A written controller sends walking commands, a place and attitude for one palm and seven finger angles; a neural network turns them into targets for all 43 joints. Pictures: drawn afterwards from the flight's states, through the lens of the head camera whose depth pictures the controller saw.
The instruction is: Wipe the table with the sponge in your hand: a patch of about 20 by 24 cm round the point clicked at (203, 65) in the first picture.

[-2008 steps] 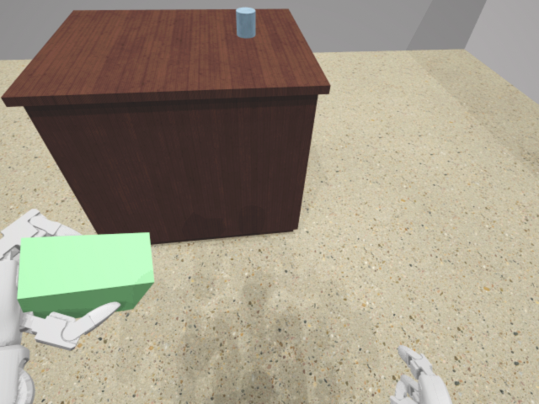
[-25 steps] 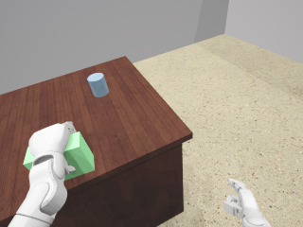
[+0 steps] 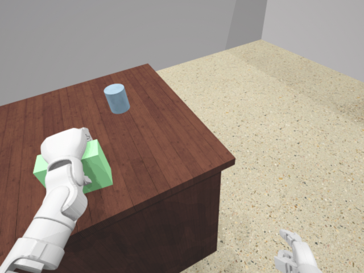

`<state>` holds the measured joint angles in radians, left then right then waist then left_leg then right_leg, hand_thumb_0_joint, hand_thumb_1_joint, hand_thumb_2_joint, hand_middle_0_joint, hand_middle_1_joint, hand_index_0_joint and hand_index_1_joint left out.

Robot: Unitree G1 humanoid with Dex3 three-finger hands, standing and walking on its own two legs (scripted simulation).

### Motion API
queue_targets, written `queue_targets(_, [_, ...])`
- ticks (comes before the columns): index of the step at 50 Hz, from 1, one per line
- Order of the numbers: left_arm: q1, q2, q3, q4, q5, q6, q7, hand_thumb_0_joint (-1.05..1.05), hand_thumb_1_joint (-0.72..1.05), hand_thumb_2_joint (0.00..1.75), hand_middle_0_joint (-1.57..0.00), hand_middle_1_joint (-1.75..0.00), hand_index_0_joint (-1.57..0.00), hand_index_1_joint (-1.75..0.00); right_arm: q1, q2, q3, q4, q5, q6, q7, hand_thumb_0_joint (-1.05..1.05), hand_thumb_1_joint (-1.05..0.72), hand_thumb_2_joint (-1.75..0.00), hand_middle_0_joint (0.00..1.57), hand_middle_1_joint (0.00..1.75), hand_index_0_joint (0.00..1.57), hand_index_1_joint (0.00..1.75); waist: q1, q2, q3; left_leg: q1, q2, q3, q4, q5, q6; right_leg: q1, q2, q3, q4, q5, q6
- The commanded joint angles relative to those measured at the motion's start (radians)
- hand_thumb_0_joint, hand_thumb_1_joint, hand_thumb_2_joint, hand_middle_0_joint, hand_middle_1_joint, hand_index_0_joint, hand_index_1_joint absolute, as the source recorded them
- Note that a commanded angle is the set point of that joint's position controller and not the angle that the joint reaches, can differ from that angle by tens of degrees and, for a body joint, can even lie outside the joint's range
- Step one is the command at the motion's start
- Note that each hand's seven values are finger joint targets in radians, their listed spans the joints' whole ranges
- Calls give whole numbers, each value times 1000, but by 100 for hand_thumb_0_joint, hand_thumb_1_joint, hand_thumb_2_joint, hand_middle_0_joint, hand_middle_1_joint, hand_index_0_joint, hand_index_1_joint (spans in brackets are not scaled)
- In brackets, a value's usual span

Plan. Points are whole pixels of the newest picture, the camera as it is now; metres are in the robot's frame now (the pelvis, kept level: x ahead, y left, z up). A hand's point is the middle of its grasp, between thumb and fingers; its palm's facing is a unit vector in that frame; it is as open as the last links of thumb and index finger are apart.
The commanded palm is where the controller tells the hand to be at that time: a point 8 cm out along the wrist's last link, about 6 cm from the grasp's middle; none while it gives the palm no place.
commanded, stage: wipe forward along the middle lane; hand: left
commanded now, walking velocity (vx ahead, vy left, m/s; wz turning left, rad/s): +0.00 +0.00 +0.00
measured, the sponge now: (80, 175) +0.31 +0.29 +0.06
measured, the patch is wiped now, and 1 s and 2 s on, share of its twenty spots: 1.00 1.00 1.00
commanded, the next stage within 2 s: slide back across to the first lane in 0.94 s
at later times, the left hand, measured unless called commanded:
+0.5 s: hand (78, 146) +0.36 +0.30 +0.11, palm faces +0.01 -0.05 -1.00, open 9.9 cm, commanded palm +0.33 +0.31 +0.14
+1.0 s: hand (74, 134) +0.41 +0.34 +0.11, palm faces -0.06 -0.04 -1.00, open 9.9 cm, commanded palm +0.39 +0.35 +0.14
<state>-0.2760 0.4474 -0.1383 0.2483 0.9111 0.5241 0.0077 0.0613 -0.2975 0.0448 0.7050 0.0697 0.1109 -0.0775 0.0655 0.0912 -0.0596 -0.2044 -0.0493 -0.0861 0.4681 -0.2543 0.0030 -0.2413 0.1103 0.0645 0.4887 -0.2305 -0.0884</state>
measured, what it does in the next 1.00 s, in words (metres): stands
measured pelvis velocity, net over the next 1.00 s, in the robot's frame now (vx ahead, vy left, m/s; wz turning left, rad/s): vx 0.03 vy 0.02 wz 0.01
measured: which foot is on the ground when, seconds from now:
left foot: down 0.00-1.00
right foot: down 0.00-1.00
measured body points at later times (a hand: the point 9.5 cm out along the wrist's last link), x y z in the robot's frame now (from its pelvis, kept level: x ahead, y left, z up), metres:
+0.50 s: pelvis +0.01 +0.01 +0.00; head +0.01 -0.02 +0.45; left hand +0.36 +0.30 +0.16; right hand +0.21 -0.21 -0.11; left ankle +0.00 +0.13 -0.74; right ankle +0.01 -0.06 -0.74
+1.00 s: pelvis +0.03 +0.02 +0.00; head +0.04 -0.01 +0.45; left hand +0.41 +0.33 +0.16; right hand +0.17 -0.24 -0.13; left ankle +0.00 +0.13 -0.74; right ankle +0.01 -0.06 -0.74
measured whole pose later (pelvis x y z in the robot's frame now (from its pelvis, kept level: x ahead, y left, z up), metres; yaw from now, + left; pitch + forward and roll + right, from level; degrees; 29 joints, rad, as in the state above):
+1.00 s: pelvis +0.03 +0.02 +0.00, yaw +1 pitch +6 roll +0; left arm -0.59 0.55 -0.05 0.69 0.94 0.31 0.00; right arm 0.17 -0.31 0.04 0.71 0.07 0.15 -0.07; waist 0.01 0.07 -0.08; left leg -0.29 -0.05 -0.10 0.48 -0.28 0.03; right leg -0.30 0.10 0.06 0.44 -0.23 -0.07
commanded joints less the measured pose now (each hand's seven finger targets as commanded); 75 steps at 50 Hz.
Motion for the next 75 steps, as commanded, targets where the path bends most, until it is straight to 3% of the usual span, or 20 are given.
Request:
queue_targets(1, [-212,167,40,14,37,6,8,0,10,130,-120,-160,-120,-160,-190,-102,-35,-172,2,-47,2,0,-90,-90,20,30,20,30,0,-149,-108,-73,-16,44,-51,62,52,98,-75,55,-113,57,32])
queue_targets(2, [-210,203,71,13,38,3,9,0,10,130,-120,-160,-120,-160,-195,-104,-31,-178,2,-44,4,0,-90,-90,20,30,20,30,12,-124,-119,-80,-14,37,-57,66,52,105,-75,67,-109,60,25])
queue_targets(8, [-211,144,34,26,33,-12,19,0,10,130,-120,-160,-120,-160,-171,-100,-34,-182,2,-38,13,0,-90,-90,20,30,20,30,2,-153,-143,-76,-14,38,-50,104,52,119,-73,39,-88,129,27])
queue_targets(12, [-255,214,83,64,41,-8,27,0,10,130,-120,-160,-120,-160,-171,-109,-31,-173,3,-29,11,0,-90,-90,20,30,20,30,5,-152,-117,-91,-10,31,-58,95,50,98,-70,48,-95,113,21])
queue_targets(13, [-280,161,35,70,42,-7,26,0,10,130,-120,-160,-120,-160,-161,-104,-31,-171,4,-28,9,0,-90,-90,20,30,20,30,-12,-154,-116,-84,-12,40,-55,95,51,94,-72,31,-94,111,26])
queue_targets(17, [-359,208,51,115,59,-3,22,0,10,130,-120,-160,-120,-160,-154,-110,-28,-164,5,-23,6,0,-90,-90,20,30,20,30,-11,-124,-116,-81,-10,30,-62,89,51,71,-70,32,-104,87,18])
queue_targets(20, [-389,172,16,140,65,-18,18,0,10,130,-120,-160,-120,-160,-127,-107,-32,-161,4,-22,6,0,-90,-90,20,30,20,30,-24,-144,-163,-65,-13,36,-47,123,53,95,-71,15,-92,140,24])
queue_targets(22, [-363,237,76,160,72,-31,19,0,10,130,-120,-160,-120,-160,-131,-111,-30,-162,2,-20,8,0,-90,-90,20,30,20,30,-3,-118,-186,-79,-12,28,-45,142,51,113,-72,40,-85,170,15])
queue_targets(24, [-387,179,28,164,67,-45,18,0,10,130,-120,-160,-120,-160,-111,-105,-32,-162,3,-18,10,0,-90,-90,20,30,20,30,-22,-127,-188,-68,-13,35,-38,149,52,108,-72,18,-81,186,20])
queue_targets(32, [-452,310,116,265,73,-81,20,0,10,130,-120,-160,-120,-160,-86,-120,-31,-153,2,-9,4,0,-90,-90,20,30,20,30,-17,-119,-159,-114,-14,33,-44,137,55,114,-75,37,-93,188,19])
queue_targets(39, [-560,305,77,337,90,-132,5,0,10,130,-120,-160,-120,-160,-31,-126,-38,-139,3,-5,2,0,-90,-90,20,30,20,30,-48,-110,-201,-107,-16,42,-30,162,58,120,-78,14,-90,227,24])
queue_targets(42, [-528,351,129,361,81,-155,1,0,10,130,-120,-160,-120,-160,-23,-131,-40,-144,3,-4,4,0,-90,-90,20,30,20,30,-30,-100,-229,-112,-14,35,-27,197,59,143,-79,26,-84,283,17])
queue_targets(43, [-545,303,86,351,75,-166,-1,0,10,130,-120,-160,-120,-160,-8,-127,-43,-144,3,-4,5,0,-90,-90,20,30,20,30,-46,-100,-241,-100,-17,43,-19,204,61,146,-81,12,-80,299,24])
queue_targets(47, [-545,379,155,378,70,-199,3,0,10,130,-120,-160,-120,-160,6,-138,-47,-137,1,-1,5,0,-90,-90,20,30,20,30,-33,-121,-248,-121,-16,40,-21,213,63,160,-82,26,-82,333,23])
queue_targets(51, [-572,361,129,424,88,-220,15,0,10,130,-120,-160,-120,-160,30,-140,-52,-123,4,5,7,0,-90,-90,20,30,20,30,-52,-128,-218,-126,-17,47,-20,204,63,128,-78,9,-86,310,27])
queue_targets(57, [-558,431,196,344,83,-241,28,0,10,130,-120,-160,-120,-160,16,-135,-55,-141,1,12,14,0,-90,-90,20,30,20,30,-17,-64,-291,-98,-19,37,-28,262,65,190,-81,16,-78,352,14])
queue_targets(60, [-511,471,237,323,71,-239,36,0,10,130,-120,-160,-120,-160,18,-138,-59,-141,1,17,18,0,-90,-90,20,30,20,30,-13,-97,-287,-98,-18,41,-31,258,66,215,-79,12,-78,352,21])
queue_targets(67, [-469,553,314,161,48,-221,32,0,10,130,-120,-160,-120,-160,-39,-136,-56,-167,-2,20,25,0,-90,-90,20,30,20,30,15,-43,-290,-68,-23,31,-50,316,66,262,-82,22,-74,392,11])
queue_targets(70, [-492,486,245,121,48,-204,13,0,10,130,-120,-160,-120,-160,-42,-132,-58,-167,2,14,24,0,-90,-90,20,30,20,30,-11,-13,-242,-24,-16,29,-57,326,63,205,-74,-11,-94,346,11])
queue_targets(75, [-491,458,223,76,32,-225,-29,0,10,130,-120,-160,-120,-160,-29,-134,-61,-165,0,3,14,0,-90,-90,20,30,20,30,-33,-28,-249,41,-8,13,-53,377,60,176,-70,-30,-108,349,10])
